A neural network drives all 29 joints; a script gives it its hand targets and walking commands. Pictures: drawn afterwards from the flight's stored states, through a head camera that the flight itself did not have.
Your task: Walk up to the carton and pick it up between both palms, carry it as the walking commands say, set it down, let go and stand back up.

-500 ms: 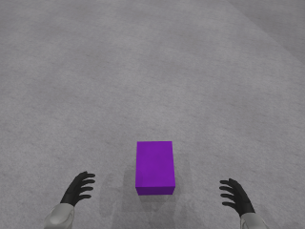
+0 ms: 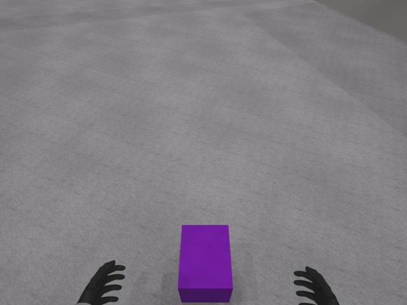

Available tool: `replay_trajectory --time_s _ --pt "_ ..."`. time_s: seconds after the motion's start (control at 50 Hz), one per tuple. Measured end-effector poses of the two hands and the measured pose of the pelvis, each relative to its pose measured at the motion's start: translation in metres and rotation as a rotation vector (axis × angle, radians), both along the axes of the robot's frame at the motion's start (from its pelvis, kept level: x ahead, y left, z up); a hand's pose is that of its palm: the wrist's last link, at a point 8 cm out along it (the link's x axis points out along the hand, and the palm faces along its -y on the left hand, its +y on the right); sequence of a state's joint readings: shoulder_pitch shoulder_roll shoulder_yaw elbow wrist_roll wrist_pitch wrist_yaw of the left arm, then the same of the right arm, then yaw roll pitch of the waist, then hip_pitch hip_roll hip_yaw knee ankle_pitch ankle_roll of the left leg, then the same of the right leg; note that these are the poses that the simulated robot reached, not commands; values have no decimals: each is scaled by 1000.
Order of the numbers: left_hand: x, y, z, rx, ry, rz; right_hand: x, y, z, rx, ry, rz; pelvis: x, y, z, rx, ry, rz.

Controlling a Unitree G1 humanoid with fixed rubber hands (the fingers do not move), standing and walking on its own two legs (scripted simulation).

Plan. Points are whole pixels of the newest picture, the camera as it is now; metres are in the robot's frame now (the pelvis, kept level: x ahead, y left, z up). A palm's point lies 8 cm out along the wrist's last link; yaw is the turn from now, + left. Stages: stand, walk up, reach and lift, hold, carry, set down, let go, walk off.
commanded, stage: let go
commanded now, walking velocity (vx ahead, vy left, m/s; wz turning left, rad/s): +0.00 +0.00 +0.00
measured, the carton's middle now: (205, 263) +0.46 +0.01 -0.67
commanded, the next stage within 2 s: stand in 0.02 s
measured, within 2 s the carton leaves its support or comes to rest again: neither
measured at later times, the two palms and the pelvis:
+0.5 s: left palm out of the picture +0.07 +0.30 -0.09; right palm out of the picture +0.07 -0.28 -0.10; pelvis +0.00 +0.01 +0.00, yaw +0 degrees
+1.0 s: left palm out of the picture +0.01 +0.29 -0.11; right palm out of the picture +0.00 -0.28 -0.12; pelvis -0.04 +0.00 +0.00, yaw +1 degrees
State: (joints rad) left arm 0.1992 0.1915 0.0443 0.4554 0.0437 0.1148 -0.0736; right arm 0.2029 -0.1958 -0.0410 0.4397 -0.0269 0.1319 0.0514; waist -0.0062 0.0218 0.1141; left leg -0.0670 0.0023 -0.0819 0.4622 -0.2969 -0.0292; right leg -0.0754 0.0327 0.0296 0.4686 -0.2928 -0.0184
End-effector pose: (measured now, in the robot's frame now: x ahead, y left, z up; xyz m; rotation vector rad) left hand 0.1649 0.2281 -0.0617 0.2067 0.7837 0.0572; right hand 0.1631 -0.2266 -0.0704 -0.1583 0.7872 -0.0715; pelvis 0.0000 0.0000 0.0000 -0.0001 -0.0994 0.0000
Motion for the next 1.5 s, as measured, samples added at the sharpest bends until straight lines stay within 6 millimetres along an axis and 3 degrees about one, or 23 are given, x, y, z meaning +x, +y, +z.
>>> replay_trajectory --time_s 0.14,0.34,0.58,0.78,1.14,1.5 --pt "-19 27 -13 70 29 64 -12 -17 -14 -77 39 -38 9 2 -3 -3 75 -4" --pt "-63 65 -21 148 54 131 -58 -52 -17 -156 33 -121 8 6 -4 -3 46 -5" --pt "-102 66 -29 145 115 133 -114 -54 -34 -146 139 -125 -12 5 -3 -2 30 -6" --pt "-128 62 -37 142 178 136 -143 -52 -45 -129 219 -119 -30 2 -2 -2 20 0" --pt "-163 67 -48 145 290 157 -172 -61 -50 -140 333 -125 -48 0 -1 -3 6 12" --pt "-172 67 -49 148 343 160 -167 -59 -51 -135 358 -111 -55 -1 2 -3 4 17"
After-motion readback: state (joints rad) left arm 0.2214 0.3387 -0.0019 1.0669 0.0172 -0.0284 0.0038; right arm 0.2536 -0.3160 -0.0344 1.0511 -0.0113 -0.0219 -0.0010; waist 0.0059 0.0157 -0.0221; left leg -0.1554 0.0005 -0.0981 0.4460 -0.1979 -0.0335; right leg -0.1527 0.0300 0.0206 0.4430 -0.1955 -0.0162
